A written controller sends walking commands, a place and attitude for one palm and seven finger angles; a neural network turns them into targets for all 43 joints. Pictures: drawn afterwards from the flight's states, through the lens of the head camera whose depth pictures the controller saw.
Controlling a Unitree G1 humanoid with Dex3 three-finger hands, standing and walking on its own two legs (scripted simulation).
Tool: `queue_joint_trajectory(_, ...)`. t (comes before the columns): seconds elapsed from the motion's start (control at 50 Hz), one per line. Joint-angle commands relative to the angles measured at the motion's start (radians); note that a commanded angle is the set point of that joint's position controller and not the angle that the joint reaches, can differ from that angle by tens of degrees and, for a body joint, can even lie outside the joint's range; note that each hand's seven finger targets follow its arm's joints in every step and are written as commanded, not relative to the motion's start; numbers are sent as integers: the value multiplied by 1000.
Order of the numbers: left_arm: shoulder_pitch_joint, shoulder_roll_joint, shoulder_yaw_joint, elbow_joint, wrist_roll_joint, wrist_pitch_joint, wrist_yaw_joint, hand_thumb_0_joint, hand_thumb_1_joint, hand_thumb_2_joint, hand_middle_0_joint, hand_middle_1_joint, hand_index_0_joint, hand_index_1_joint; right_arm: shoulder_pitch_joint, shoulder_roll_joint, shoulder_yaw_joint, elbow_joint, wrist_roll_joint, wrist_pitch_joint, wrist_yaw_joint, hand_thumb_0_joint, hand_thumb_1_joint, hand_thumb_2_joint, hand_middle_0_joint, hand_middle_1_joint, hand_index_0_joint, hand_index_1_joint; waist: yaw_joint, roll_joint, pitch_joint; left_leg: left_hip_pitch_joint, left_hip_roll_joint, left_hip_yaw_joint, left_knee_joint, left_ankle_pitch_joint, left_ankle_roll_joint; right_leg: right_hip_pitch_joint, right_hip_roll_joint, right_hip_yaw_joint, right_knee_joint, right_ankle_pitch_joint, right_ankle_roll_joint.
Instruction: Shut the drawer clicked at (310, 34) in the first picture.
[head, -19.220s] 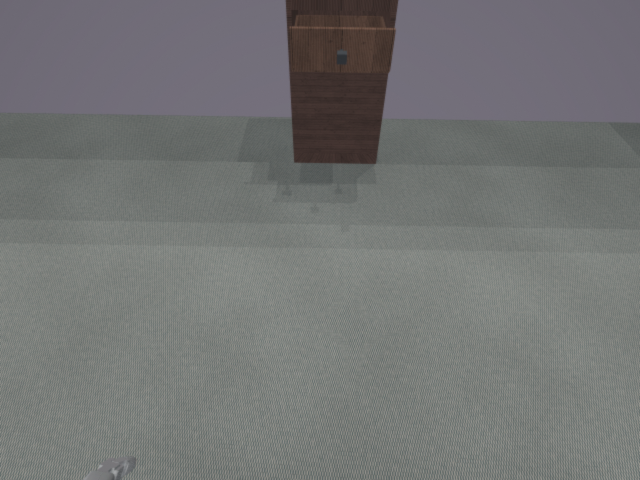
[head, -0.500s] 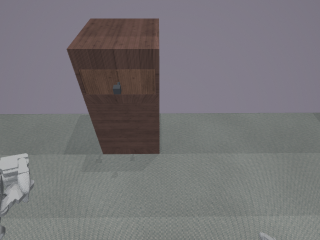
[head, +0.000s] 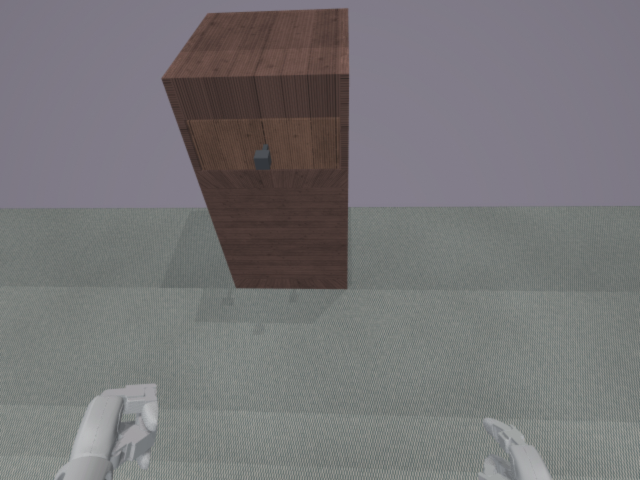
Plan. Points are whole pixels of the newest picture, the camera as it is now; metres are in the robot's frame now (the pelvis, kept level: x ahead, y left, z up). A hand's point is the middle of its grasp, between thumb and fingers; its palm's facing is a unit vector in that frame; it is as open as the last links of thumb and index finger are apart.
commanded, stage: let the arm hang, fingers relaxed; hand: left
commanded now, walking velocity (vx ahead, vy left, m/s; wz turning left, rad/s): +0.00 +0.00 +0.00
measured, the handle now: (263, 155) +0.88 +0.22 -0.11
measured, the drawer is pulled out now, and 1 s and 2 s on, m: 0.00 0.00 0.00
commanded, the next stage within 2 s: look to check the result in 0.96 s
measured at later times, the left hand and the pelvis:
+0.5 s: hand out of the picture -0.05 +0.20 -0.16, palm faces +0.04 -0.97 -0.24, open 6.0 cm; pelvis -0.01 +0.01 +0.01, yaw +0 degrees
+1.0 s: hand out of the picture -0.02 +0.14 -0.17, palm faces +0.05 -0.99 -0.16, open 7.4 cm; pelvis +0.00 -0.01 +0.01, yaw +0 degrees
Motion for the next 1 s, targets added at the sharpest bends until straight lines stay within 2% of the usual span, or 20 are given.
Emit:
queue_joint_trajectory(0.0, 5, 48, -30, 179, 9, 6, -21, 0, 900, 900, -1080, -1253, -1080, -1253, 59, -88, -24, -51, -13, 16, -11, 0, -900, -900, 200, 300, 200, 300, -23, -289, -61, 80, 71, -101, -46, 217, 32, 22, -103, 98, -87, 245, -47)
queue_joint_trajectory(0.04, -14, 47, -41, 293, 3, 13, -15, 0, 900, 900, -1000, -1167, -1000, -1167, 50, -80, -16, -21, -17, 30, -14, 0, -900, -900, 200, 300, 200, 300, -18, -156, -45, 91, 74, -111, -91, 211, 31, 26, -90, 101, -98, 185, -39)
queue_joint_trajectory(0.06, -18, 55, -44, 343, 2, 16, -13, 0, 900, 900, -960, -1123, -960, -1123, 41, -83, -13, -5, -15, 34, -14, 0, -900, -900, 200, 300, 200, 300, -11, -47, -26, 83, 81, -123, -124, 203, 31, 30, -79, 93, -101, 128, -32)
queue_joint_trajectory(0.08, -15, 51, -49, 397, -2, 15, -11, 0, 900, 900, -920, -1080, -920, -1080, 48, -69, -7, 15, -15, 37, -16, 0, -900, -900, 200, 300, 200, 300, -8, 25, -22, 72, 87, -126, -150, 181, 33, 52, -72, 85, -112, 100, -29)
queue_joint_trajectory(0.1, -10, 48, -52, 448, -4, 15, -10, 0, 900, 900, -880, -1037, -880, -1037, 51, -61, -5, 38, -13, 40, -18, 0, -900, -900, 200, 300, 200, 300, -6, 88, -7, 59, 87, -125, -172, 127, 30, 64, -68, 81, -129, 73, -29)
queue_joint_trajectory(0.12, 0, 48, -56, 497, -7, 12, -10, 0, 900, 900, -840, -993, -840, -993, 62, -50, -3, 55, -10, 43, -20, 0, -900, -900, 200, 300, 200, 300, -5, 109, -7, 55, 85, -130, -189, 84, 28, 79, -67, 82, -144, 65, -32)
queue_joint_trajectory(0.14, 10, 27, -50, 530, -10, 12, -8, 0, 900, 900, -800, -950, -800, -950, 75, -40, -8, 68, -14, 48, -23, 0, -900, -900, 200, 300, 200, 300, -4, 179, -1, 48, 88, -130, -209, 37, 26, 86, -63, 71, -152, 52, -35)
queue_joint_trajectory(0.22, 6, 29, -64, 650, -11, 8, -12, 0, 900, 900, -640, -777, -640, -777, 139, -36, -11, 128, -6, 54, -30, 0, -900, -900, 200, 300, 200, 300, -10, 113, 4, 55, 99, -151, -248, -45, 26, 111, -62, 57, -192, 51, -39)
queue_joint_trajectory(0.28, 14, 16, -72, 717, -13, 3, -11, 0, 900, 900, -520, -647, -520, -647, 180, -30, -14, 170, -2, 53, -34, 0, -900, -900, 200, 300, 200, 300, -13, -7, 9, 89, 105, -151, -249, -22, 30, 105, -73, 61, -218, 59, -41)
queue_joint_trajectory(0.4, 31, -9, -83, 807, -15, 1, -3, 0, 900, 900, -280, -387, -280, -387, 242, -2, -12, 246, -1, 55, -37, 0, -900, -900, 200, 300, 200, 300, -21, -83, 84, 101, 97, -130, -267, -44, 28, 51, -82, 70, -245, 17, -43)
queue_joint_trajectory(0.44, 43, -19, -84, 828, -16, 2, 0, 0, 900, 900, -200, -300, -200, -300, 256, 5, -10, 265, -1, 55, -38, 0, -900, -900, 200, 300, 200, 300, -20, -84, 96, 104, 95, -127, -270, -47, 29, 40, -83, 74, -248, 7, -43)
queue_joint_trajectory(0.48, 49, -24, -84, 844, -16, 0, 2, 0, 900, 900, -200, -300, -200, -300, 268, 18, -9, 280, -2, 54, -38, 0, -900, -900, 200, 300, 200, 300, -21, -86, 96, 109, 93, -122, -269, -37, 28, 39, -83, 73, -246, 9, -42)
queue_joint_trajectory(0.52, 52, -34, -86, 853, -16, 2, 4, 0, 900, 900, -200, -300, -200, -300, 274, 27, -7, 294, -2, 56, -39, 0, -900, -900, 200, 300, 200, 300, -19, -96, 125, 96, 93, -120, -275, -55, 28, 21, -79, 78, -245, -11, -41)
queue_joint_trajectory(0.54, 56, -40, -85, 856, -15, 3, 5, 0, 900, 900, -200, -300, -200, -300, 276, 31, -7, 299, -3, 55, -39, 0, -900, -900, 200, 300, 200, 300, -18, -75, 133, 94, 92, -121, -280, -60, 28, 17, -79, 75, -244, -10, -41)
queue_joint_trajectory(0.6, 61, -48, -83, 864, -15, 2, 7, 0, 900, 900, -200, -300, -200, -300, 284, 49, -7, 311, -3, 55, -40, 0, -900, -900, 200, 300, 200, 300, -18, -69, 137, 85, 88, -115, -278, -65, 27, 15, -77, 81, -244, -15, -41)
queue_joint_trajectory(0.7, 57, -59, -80, 867, -16, -2, 10, 0, 900, 900, -200, -300, -200, -300, 298, 72, -8, 325, -3, 53, -41, 0, -900, -900, 200, 300, 200, 300, -18, -82, 131, 93, 80, -97, -256, -29, 23, 14, -84, 83, -251, -16, -43)
queue_joint_trajectory(0.82, 52, -74, -76, 868, -17, -4, 11, 0, 900, 900, -200, -300, -200, -300, 304, 90, -11, 332, -4, 52, -44, 0, -900, -900, 200, 300, 200, 300, -19, -44, 136, 99, 78, -91, -245, -16, 18, 3, -82, 89, -255, -13, -47)
queue_joint_trajectory(0.96, 54, -77, -76, 873, -18, -7, 12, 0, 900, 900, -200, -300, -200, -300, 319, 90, -13, 335, -2, 54, -47, 0, -900, -900, 200, 300, 200, 300, -22, -65, 130, 109, 79, -84, -227, 6, 13, 7, -80, 93, -265, -14, -49)
queue_joint_trajectory(0.98, 50, -80, -75, 873, -18, -7, 12, 0, 900, 900, -200, -300, -200, -300, 320, 94, -13, 336, -4, 52, -47, 0, -900, -900, 200, 300, 200, 300, -24, -52, 128, 111, 80, -84, -232, 9, 15, 10, -83, 94, -266, -9, -51)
